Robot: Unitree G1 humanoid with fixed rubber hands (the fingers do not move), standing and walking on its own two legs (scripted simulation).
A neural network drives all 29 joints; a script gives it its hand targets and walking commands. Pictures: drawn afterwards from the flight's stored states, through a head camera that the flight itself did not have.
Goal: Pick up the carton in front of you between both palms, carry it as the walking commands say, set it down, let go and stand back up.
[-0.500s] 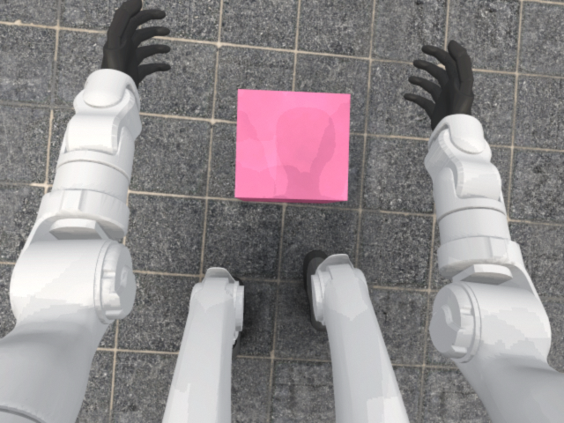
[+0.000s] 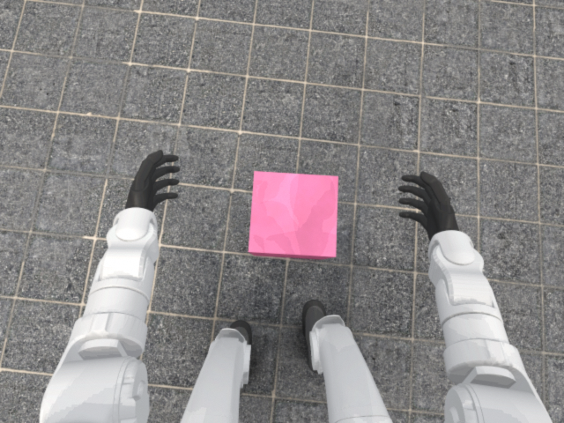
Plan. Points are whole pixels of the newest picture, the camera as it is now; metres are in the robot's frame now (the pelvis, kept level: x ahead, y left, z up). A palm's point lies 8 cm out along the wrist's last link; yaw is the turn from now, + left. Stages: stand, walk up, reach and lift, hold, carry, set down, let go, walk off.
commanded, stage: let go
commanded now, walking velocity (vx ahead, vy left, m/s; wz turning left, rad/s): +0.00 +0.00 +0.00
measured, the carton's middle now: (291, 220) +0.43 -0.05 -0.57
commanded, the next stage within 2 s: stand in 1.00 s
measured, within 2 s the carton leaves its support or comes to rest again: neither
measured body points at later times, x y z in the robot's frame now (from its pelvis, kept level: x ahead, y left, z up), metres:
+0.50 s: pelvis +0.05 +0.01 +0.08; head +0.13 +0.01 +0.52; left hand +0.27 +0.23 -0.01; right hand +0.22 -0.24 +0.00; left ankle +0.01 +0.13 -0.66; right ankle +0.06 -0.11 -0.66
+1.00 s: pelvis +0.06 +0.01 +0.08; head +0.07 +0.01 +0.53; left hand +0.23 +0.24 +0.00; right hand +0.22 -0.24 +0.01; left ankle +0.01 +0.13 -0.66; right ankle +0.06 -0.11 -0.66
